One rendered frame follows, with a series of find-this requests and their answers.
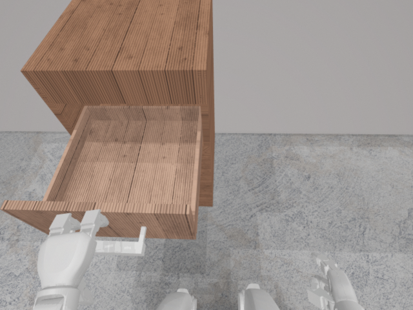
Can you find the cabinet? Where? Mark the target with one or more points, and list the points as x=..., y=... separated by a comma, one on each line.
x=130, y=53

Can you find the left robot hand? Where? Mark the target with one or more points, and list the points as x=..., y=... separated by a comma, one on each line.
x=65, y=256

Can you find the drawer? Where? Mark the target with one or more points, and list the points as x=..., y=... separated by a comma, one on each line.
x=141, y=165

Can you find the left robot thigh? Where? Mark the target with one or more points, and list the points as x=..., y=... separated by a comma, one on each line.
x=178, y=301

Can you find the handle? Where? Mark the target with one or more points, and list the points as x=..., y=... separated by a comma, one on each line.
x=122, y=248

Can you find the robot right shin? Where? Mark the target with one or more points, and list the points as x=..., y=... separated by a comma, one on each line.
x=253, y=286

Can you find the robot left forearm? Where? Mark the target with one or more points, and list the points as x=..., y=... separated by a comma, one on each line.
x=59, y=297

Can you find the right robot hand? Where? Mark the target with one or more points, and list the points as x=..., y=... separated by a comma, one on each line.
x=325, y=293

